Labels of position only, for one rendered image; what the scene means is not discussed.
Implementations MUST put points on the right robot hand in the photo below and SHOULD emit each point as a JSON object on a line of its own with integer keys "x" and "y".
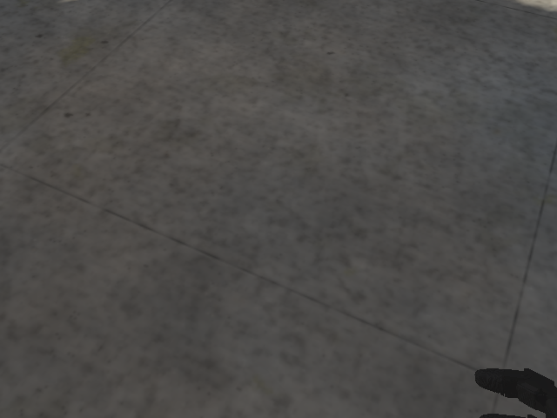
{"x": 531, "y": 388}

